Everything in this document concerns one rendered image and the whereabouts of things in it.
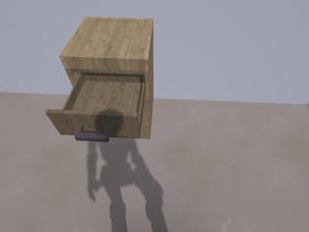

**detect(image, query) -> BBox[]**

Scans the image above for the drawer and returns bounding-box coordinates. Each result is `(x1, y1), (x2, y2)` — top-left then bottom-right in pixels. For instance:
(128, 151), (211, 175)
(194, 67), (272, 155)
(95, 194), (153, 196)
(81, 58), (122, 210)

(45, 72), (146, 138)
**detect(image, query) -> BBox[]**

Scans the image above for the handle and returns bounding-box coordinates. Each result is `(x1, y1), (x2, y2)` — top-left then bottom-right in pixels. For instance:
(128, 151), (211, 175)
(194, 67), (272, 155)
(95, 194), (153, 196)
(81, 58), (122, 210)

(74, 125), (111, 142)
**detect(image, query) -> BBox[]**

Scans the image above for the cabinet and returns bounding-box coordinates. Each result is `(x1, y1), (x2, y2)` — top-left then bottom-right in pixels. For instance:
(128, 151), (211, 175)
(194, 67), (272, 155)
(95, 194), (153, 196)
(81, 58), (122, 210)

(59, 16), (154, 139)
